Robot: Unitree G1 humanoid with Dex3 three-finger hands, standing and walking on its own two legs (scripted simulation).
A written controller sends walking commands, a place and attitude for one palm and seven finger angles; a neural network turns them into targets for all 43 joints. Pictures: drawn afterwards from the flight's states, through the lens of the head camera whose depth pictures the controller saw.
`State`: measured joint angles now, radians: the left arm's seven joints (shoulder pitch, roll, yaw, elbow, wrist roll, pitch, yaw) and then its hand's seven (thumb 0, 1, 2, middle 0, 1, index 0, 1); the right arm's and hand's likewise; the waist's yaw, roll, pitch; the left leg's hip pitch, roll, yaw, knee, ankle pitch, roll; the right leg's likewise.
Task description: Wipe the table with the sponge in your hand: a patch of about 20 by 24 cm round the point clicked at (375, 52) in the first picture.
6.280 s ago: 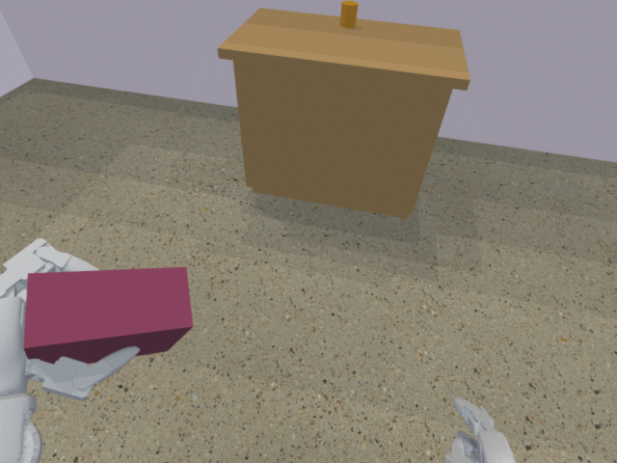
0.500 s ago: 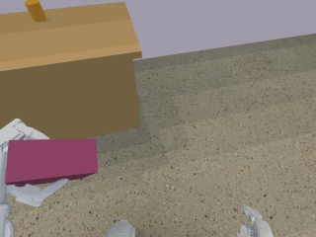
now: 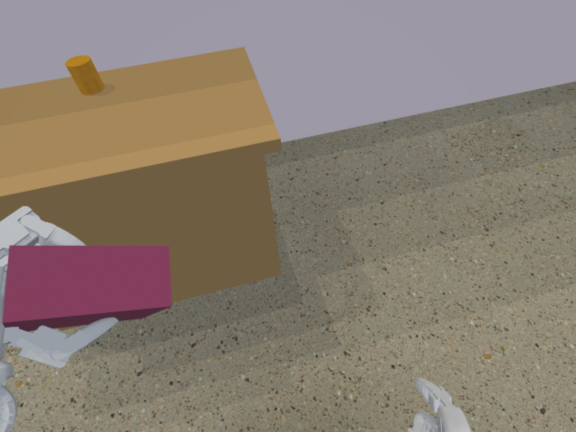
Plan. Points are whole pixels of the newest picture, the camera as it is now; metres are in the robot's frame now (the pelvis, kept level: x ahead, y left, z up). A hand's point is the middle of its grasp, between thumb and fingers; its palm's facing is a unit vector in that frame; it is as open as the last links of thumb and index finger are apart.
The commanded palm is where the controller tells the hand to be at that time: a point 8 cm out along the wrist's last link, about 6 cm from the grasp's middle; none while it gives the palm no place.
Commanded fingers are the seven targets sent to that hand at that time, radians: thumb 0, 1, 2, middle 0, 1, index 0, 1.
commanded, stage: take the last steps up to it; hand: left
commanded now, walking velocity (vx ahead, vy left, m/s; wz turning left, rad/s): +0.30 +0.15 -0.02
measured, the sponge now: (112, 288) +0.23 +0.20 +0.16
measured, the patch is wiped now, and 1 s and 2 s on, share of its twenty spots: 0.00 0.00 0.00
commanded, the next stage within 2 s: come to a stop and stand still in 1.18 s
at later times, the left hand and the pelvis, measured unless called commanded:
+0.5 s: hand (43, 187) +0.34 +0.31 +0.20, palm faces +0.39 -0.82 -0.43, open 10.1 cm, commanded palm +0.28 +0.35 +0.19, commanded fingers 0.00 0.10 1.30 -1.20 -1.60 -1.20 -1.60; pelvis +0.10 +0.08 +0.01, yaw -3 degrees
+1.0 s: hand (87, 148) +0.43 +0.30 +0.19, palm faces +0.29 -0.84 -0.46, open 10.1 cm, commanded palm +0.37 +0.36 +0.19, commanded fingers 0.00 0.10 1.30 -1.20 -1.60 -1.20 -1.60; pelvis +0.20 +0.09 +0.02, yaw -3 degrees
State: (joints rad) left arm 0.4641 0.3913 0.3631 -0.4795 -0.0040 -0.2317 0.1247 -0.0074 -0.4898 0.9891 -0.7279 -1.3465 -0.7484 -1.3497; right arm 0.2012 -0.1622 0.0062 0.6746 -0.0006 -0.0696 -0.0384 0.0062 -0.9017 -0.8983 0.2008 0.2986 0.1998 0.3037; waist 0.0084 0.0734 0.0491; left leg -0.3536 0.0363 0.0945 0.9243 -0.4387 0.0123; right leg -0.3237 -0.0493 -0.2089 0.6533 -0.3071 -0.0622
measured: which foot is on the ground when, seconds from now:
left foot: up 0.00-0.30, down 0.32-0.66, up 0.68-1.00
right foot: down 0.00-0.32, up 0.34-0.62, down 0.64-1.00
